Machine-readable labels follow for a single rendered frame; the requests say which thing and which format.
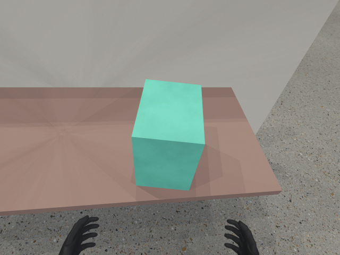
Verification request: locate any robot left hand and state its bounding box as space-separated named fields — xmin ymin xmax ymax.
xmin=59 ymin=215 xmax=99 ymax=255

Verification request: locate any carton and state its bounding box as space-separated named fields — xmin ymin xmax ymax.
xmin=131 ymin=79 xmax=205 ymax=191

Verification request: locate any table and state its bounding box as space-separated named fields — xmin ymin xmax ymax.
xmin=0 ymin=87 xmax=282 ymax=216

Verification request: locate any robot right hand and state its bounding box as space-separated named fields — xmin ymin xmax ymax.
xmin=224 ymin=219 xmax=259 ymax=255

